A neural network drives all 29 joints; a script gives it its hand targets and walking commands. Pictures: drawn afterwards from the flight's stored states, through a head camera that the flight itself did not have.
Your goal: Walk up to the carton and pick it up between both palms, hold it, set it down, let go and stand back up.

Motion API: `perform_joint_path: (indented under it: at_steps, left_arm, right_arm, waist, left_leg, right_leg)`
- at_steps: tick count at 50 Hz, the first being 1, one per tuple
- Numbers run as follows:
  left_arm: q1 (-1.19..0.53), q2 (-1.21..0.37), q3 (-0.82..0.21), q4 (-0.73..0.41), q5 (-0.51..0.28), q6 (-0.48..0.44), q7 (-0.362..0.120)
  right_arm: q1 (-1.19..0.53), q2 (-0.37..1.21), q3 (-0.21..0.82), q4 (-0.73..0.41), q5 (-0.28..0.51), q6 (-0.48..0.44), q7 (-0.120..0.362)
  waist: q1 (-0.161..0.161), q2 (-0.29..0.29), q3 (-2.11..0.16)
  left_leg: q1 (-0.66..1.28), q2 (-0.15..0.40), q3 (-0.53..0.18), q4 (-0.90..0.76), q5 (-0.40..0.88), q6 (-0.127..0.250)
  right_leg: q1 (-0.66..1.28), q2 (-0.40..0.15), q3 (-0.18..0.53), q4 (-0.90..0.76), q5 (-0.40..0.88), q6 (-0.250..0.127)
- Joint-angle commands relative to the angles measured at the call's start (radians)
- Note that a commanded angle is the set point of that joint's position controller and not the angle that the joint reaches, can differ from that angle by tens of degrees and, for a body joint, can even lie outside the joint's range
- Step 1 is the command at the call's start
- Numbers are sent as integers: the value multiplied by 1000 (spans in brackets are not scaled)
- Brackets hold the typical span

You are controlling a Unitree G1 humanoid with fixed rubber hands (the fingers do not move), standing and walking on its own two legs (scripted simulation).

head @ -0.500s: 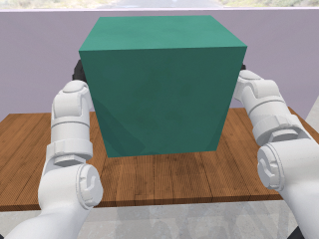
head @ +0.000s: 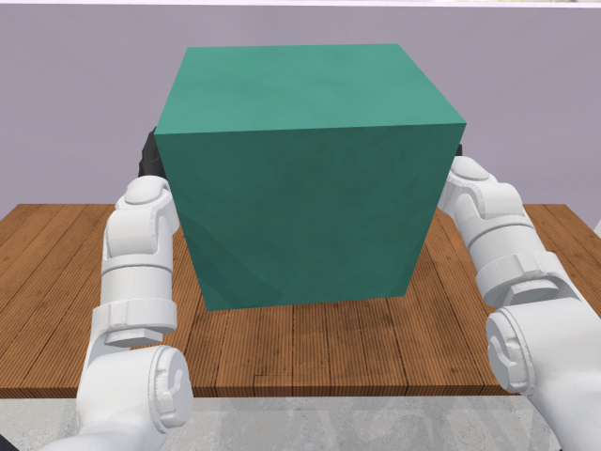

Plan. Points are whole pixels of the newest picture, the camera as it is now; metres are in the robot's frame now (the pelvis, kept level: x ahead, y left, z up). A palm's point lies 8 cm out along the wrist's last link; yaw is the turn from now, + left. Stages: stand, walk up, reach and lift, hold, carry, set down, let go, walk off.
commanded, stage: set down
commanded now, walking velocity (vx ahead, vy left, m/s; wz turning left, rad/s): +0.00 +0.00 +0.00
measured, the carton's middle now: (301, 178) +0.41 +0.00 +0.22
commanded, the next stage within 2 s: none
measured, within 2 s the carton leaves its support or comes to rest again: neither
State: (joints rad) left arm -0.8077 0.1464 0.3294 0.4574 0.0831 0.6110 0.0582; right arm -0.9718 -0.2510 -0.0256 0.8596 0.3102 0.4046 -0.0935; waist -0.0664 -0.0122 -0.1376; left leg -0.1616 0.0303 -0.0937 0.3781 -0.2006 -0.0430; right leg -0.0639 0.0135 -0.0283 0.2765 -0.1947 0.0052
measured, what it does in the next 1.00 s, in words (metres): stands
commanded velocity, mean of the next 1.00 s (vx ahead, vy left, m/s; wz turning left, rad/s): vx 0.00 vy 0.00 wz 0.00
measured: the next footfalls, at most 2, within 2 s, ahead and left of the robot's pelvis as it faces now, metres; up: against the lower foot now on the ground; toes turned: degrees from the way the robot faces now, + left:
none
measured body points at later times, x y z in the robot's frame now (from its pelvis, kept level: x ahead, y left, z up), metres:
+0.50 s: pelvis +0.00 -0.01 +0.00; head -0.04 +0.00 +0.45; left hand +0.41 +0.18 +0.21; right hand +0.41 -0.20 +0.21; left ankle +0.00 +0.14 -0.75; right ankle -0.03 -0.12 -0.75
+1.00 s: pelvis -0.02 -0.01 +0.00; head -0.04 +0.01 +0.45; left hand +0.41 +0.17 +0.17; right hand +0.41 -0.20 +0.17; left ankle +0.00 +0.14 -0.75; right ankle -0.03 -0.12 -0.75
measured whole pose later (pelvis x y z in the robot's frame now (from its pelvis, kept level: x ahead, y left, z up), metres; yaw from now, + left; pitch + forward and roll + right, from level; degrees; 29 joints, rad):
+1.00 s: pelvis -0.02 -0.01 +0.00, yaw -2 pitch +4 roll -1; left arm -0.87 0.10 0.36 0.79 0.13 0.33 0.07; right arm -0.95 -0.19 -0.33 1.10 -0.03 0.14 0.04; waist 0.01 -0.03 -0.14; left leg -0.26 0.05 -0.07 0.31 -0.13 -0.06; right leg -0.21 0.03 -0.01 0.30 -0.16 -0.01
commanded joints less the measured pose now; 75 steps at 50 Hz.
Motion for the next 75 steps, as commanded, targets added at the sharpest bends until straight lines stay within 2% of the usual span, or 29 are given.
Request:
perform_joint_path:
  at_steps: [1, 3, 6, 9, 13, 15, 17, 19, 24, 26, 28, 30, 31, 33, 35, 39, 40, 43, 45, 47, 48, 50, 51, 56, 63, 66, 73, 74, 75]
  left_arm:
    - [-785, -543, -390, -186, -107, -54, -177]
    - [-781, -536, -374, -187, -93, -56, -179]
    - [-799, -551, -401, -221, -116, -69, -175]
    - [-839, -587, -469, -302, -162, -96, -154]
    - [-813, -577, -482, -316, -178, -106, -137]
    - [-819, -564, -469, -303, -168, -109, -137]
    - [-805, -549, -435, -248, -144, -109, -147]
    - [-784, -543, -407, -188, -117, -108, -158]
    - [-780, -543, -361, -89, -92, -135, -171]
    - [-815, -560, -361, -70, -90, -158, -166]
    - [-832, -578, -363, -59, -93, -183, -159]
    - [-859, -603, -378, -36, -96, -209, -146]
    - [-849, -605, -371, -15, -91, -218, -141]
    - [-866, -597, -352, 10, -73, -240, -135]
    - [-866, -586, -331, 42, -60, -255, -133]
    - [-881, -574, -302, 107, -33, -284, -130]
    - [-890, -576, -296, 112, -28, -293, -126]
    - [-893, -569, -271, 140, -16, -317, -112]
    - [-937, -596, -311, 98, -39, -352, -95]
    - [-953, -611, -318, 109, -44, -374, -78]
    - [-930, -613, -317, 132, -49, -375, -74]
    - [-885, -602, -303, 170, -34, -376, -76]
    - [-870, -593, -288, 178, -33, -377, -80]
    - [-871, -581, -253, 210, -13, -398, -87]
    - [-856, -577, -241, 229, -6, -454, -74]
    - [-858, -586, -262, 215, -10, -475, -71]
    - [-824, -600, -293, 215, -14, -504, -63]
    - [-820, -598, -294, 220, -18, -509, -62]
    - [-829, -612, -312, 205, -25, -519, -59]
  right_arm:
    - [-813, 529, 162, -345, 46, -96, 135]
    - [-813, 543, 172, -335, 47, -101, 139]
    - [-846, 563, 195, -403, 49, -125, 142]
    - [-862, 592, 228, -483, 72, -154, 140]
    - [-859, 609, 269, -564, 84, -164, 129]
    - [-844, 600, 250, -527, 73, -157, 130]
    - [-830, 604, 233, -486, 42, -151, 131]
    - [-830, 598, 209, -447, 16, -152, 133]
    - [-856, 588, 154, -381, -39, -178, 150]
    - [-843, 591, 111, -321, -72, -194, 163]
    - [-849, 589, 89, -300, -88, -218, 175]
    - [-863, 576, 52, -267, -113, -246, 189]
    - [-872, 573, 45, -267, -125, -260, 194]
    - [-841, 563, -3, -195, -158, -271, 204]
    - [-840, 564, -18, -168, -187, -289, 210]
    - [-839, 552, -96, -102, -254, -319, 228]
    - [-843, 552, -110, -90, -267, -326, 235]
    - [-859, 547, -128, -79, -299, -354, 250]
    - [-877, 566, -116, -96, -298, -385, 259]
    - [-882, 558, -114, -68, -304, -400, 271]
    - [-901, 554, -105, -85, -303, -411, 274]
    - [-884, 549, -104, -78, -313, -417, 269]
    - [-893, 551, -95, -90, -318, -420, 268]
    - [-861, 549, -133, -30, -353, -425, 280]
    - [-841, 548, -133, -21, -380, -468, 295]
    - [-808, 549, -132, 8, -379, -484, 293]
    - [-774, 522, -118, 36, -381, -518, 306]
    - [-773, 520, -115, 44, -382, -521, 307]
    - [-771, 525, -108, 38, -380, -532, 308]
  waist:
    - [-13, 56, -430]
    - [1, 51, -420]
    - [6, 39, -493]
    - [1, 73, -590]
    - [14, 56, -624]
    - [12, 55, -592]
    - [16, 19, -548]
    - [23, 22, -519]
    - [36, -8, -511]
    - [24, 4, -508]
    - [30, 14, -537]
    - [21, 44, -549]
    - [30, 35, -550]
    - [23, 53, -505]
    - [33, 38, -499]
    - [35, 63, -471]
    - [45, 69, -479]
    - [69, 58, -515]
    - [71, 76, -628]
    - [80, 80, -654]
    - [93, 55, -672]
    - [98, 37, -659]
    - [106, 4, -653]
    - [105, -21, -636]
    - [115, -44, -701]
    - [110, -14, -722]
    - [115, 1, -772]
    - [115, -12, -773]
    - [117, 3, -817]
  left_leg:
    - [276, -66, 65, 20, 493, -39]
    - [267, -67, 70, 19, 516, -35]
    - [282, -72, 71, 34, 565, -34]
    - [337, -71, 64, 71, 666, -54]
    - [322, -78, 61, 85, 659, -40]
    - [291, -79, 64, 63, 583, -33]
    - [256, -82, 69, 42, 505, -14]
    - [231, -82, 75, 21, 443, -8]
    - [202, -80, 86, -7, 394, 1]
    - [221, -73, 89, -9, 395, -11]
    - [243, -68, 89, -7, 412, -19]
    - [282, -60, 92, -1, 433, -35]
    - [295, -58, 93, 4, 445, -35]
    - [290, -56, 102, -8, 418, -37]
    - [273, -56, 111, -18, 405, -30]
    - [206, -51, 128, -51, 293, -28]
    - [201, -48, 129, -58, 275, -29]
    - [199, -47, 139, -54, 299, -22]
    - [234, -44, 139, -27, 390, -36]
    - [269, -39, 138, -13, 419, -44]
    - [270, -37, 139, -7, 426, -35]
    - [236, -41, 144, -3, 430, -22]
    - [203, -43, 147, -11, 422, -9]
    - [121, -46, 158, -38, 377, -2]
    - [105, -41, 164, -20, 461, -6]
    - [107, -41, 161, -11, 497, -18]
    - [129, -33, 154, 23, 581, -31]
    - [124, -31, 153, 27, 584, -29]
    - [133, -29, 151, 35, 607, -35]
  right_leg:
    - [77, 66, -30, 11, 458, 42]
    - [92, 66, -30, 20, 503, 45]
    - [120, 71, -32, 31, 562, 52]
    - [107, 79, -39, 51, 642, 52]
    - [126, 74, -32, 67, 714, 64]
    - [115, 66, -31, 63, 670, 68]
    - [127, 57, -26, 61, 658, 74]
    - [135, 50, -23, 61, 637, 74]
    - [143, 51, -29, 56, 583, 69]
    - [110, 52, -39, 47, 539, 64]
    - [89, 56, -45, 38, 516, 57]
    - [39, 62, -57, 25, 465, 47]
    - [23, 63, -60, 17, 454, 45]
    - [4, 56, -61, 4, 407, 40]
    - [15, 51, -61, 8, 416, 46]
    - [17, 30, -57, 2, 339, 43]
    - [11, 28, -60, 3, 314, 42]
    - [-2, 30, -67, 9, 325, 42]
    - [-10, 37, -75, 21, 386, 39]
    - [-44, 42, -81, 19, 374, 32]
    - [-46, 42, -81, 16, 385, 33]
    - [-15, 38, -72, 24, 434, 39]
    - [9, 37, -67, 31, 458, 47]
    - [45, 29, -58, 45, 482, 54]
    - [75, 37, -64, 65, 587, 61]
    - [77, 32, -63, 79, 641, 58]
    - [40, 33, -73, 104, 717, 58]
    - [35, 31, -72, 108, 728, 60]
    - [31, 34, -75, 113, 747, 58]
